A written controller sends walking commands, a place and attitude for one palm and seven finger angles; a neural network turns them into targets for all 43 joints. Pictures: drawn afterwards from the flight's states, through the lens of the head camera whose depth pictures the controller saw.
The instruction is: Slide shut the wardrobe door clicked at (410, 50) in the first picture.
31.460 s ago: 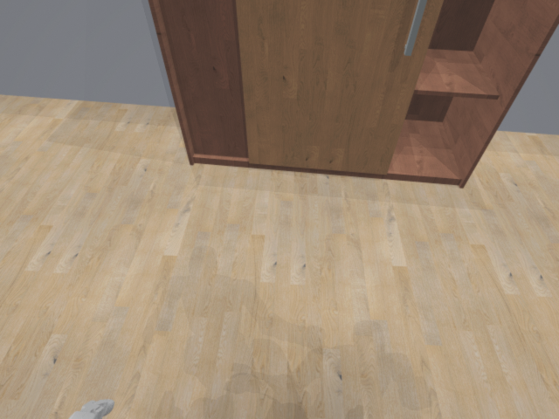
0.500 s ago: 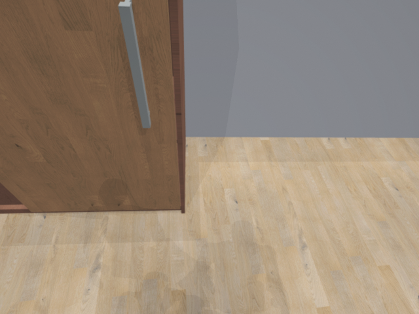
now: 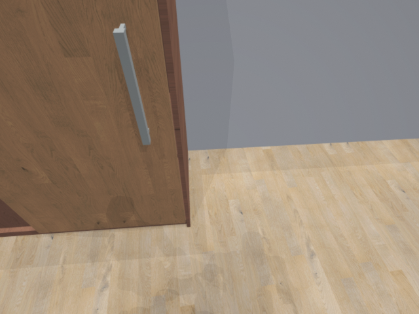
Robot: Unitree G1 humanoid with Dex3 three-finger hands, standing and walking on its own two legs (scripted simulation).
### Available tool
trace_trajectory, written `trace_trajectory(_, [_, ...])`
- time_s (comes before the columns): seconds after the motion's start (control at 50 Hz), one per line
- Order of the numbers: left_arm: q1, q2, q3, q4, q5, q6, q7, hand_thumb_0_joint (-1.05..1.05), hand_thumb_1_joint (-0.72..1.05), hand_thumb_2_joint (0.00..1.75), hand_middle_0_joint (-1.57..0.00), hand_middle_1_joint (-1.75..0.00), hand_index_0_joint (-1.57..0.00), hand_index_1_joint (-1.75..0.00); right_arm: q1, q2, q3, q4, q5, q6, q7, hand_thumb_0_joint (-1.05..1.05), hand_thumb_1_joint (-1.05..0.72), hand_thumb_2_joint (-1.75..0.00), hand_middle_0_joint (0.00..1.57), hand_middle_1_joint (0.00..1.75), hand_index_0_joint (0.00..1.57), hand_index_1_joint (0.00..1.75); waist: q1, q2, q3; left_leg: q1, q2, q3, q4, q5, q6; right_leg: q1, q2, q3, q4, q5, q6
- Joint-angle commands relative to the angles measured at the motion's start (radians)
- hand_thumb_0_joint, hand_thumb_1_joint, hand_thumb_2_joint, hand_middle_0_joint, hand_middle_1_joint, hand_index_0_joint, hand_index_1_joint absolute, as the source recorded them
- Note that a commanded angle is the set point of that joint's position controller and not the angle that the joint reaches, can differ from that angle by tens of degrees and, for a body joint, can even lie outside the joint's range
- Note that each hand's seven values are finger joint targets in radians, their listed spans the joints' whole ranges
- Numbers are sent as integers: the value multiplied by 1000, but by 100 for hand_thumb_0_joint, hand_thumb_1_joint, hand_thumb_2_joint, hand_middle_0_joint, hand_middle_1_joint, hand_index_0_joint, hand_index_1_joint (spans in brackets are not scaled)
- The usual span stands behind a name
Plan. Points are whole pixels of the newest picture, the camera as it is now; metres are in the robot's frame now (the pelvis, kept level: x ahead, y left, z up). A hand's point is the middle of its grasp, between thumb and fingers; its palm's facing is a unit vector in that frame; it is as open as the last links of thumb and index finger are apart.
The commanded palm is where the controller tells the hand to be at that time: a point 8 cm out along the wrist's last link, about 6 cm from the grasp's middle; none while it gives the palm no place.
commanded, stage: let the arm hang, fingers relaxed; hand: left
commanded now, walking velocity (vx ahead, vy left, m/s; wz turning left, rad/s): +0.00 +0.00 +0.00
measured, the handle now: (136, 92) +0.62 +0.24 +0.08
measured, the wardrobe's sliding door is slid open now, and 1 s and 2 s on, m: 0.00 0.00 0.00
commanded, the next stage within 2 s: look to check the result in 0.18 s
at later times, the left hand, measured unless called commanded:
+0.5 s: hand out of the picture +0.09 +0.25 -0.16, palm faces -0.03 -0.94 -0.34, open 7.4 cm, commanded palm none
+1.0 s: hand out of the picture +0.12 +0.24 -0.16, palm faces -0.04 -0.94 -0.33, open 7.4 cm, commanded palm none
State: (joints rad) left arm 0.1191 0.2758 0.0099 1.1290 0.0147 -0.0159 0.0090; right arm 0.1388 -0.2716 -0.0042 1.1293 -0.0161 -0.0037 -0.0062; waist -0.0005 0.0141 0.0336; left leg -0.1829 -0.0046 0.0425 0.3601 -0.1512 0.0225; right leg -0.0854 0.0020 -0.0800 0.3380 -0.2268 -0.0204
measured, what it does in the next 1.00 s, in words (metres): stands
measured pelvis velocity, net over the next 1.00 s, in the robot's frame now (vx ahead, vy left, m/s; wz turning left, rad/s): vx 0.04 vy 0.00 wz -0.02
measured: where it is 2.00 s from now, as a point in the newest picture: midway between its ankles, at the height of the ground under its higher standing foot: outside the picture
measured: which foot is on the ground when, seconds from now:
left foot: down 0.00-1.00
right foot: down 0.00-1.00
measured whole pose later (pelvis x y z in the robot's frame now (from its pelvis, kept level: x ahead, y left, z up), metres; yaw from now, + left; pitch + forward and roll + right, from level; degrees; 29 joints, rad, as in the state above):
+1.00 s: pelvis +0.04 +0.00 +0.00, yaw -1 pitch -1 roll +0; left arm 0.09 0.32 0.00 1.12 0.01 -0.02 0.01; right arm 0.09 -0.33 0.00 1.13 -0.01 -0.01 -0.01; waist 0.00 0.00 0.05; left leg -0.11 0.00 0.06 0.30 -0.18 0.01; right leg -0.02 0.01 -0.06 0.26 -0.24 -0.02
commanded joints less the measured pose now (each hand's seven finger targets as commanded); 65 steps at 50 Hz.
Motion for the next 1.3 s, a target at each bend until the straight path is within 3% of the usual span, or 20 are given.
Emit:
trace_trajectory(0.0, [-14, 199, 34, -43, 0, -20, 5, 0, 90, 90, -20, -30, -20, -30, -34, -194, -30, -52, -3, -19, -12, 0, -90, -90, 20, 30, 20, 30, 0, -8, -38, 38, 135, -137, -71, 124, 8, -23, -144, 120, -80, 109, -23])
trace_trajectory(0.2, [-50, 232, 34, -52, -1, -22, 2, 0, 90, 90, -20, -30, -20, -30, -79, -239, -32, -60, -1, -21, -10, 0, -90, -90, 20, 30, 20, 30, -4, 1, -63, 80, 142, -136, -79, 159, 3, -7, -150, 123, -94, 144, -19])
trace_trajectory(0.32, [-47, 246, 34, -53, -2, -25, 5, 0, 90, 90, -20, -30, -20, -30, -81, -254, -30, -63, 3, -22, -12, 0, -90, -90, 20, 30, 20, 30, -5, -11, -104, 117, 147, -130, -64, 235, 5, 25, -154, 121, -88, 236, -17])
trace_trajectory(0.38, [-54, 250, 30, -48, -3, -22, 4, 0, 90, 90, -20, -30, -20, -30, -88, -260, -30, -60, 3, -20, -12, 0, -90, -90, 20, 30, 20, 30, -7, -5, -79, 112, 149, -131, -76, 209, 3, 12, -153, 121, -96, 199, -16])
trace_trajectory(0.62, [-44, 256, 30, -48, -2, -25, 8, 0, 90, 90, -20, -30, -20, -30, -88, -263, -30, -59, 6, -20, -13, 0, -90, -90, 20, 30, 20, 30, -7, -26, -101, 143, 150, -118, -68, 261, 4, 35, -154, 121, -92, 280, -15])
trace_trajectory(0.88, [-49, 254, 30, -54, -3, -25, 11, 0, 90, 90, -20, -30, -20, -30, -88, -256, -31, -58, 5, -21, -15, 0, -90, -90, 20, 30, 20, 30, -7, -9, -93, 148, 150, -112, -65, 294, 1, 46, -157, 122, -86, 333, -15])
trace_trajectory(1.28, [-49, 256, 31, -55, -4, -25, 11, 0, 90, 90, -20, -30, -20, -30, -79, -260, -31, -54, 5, -21, -17, 0, -90, -90, 20, 30, 20, 30, -8, -21, -88, 159, 154, -102, -74, 274, -1, 50, -156, 134, -97, 339, -18])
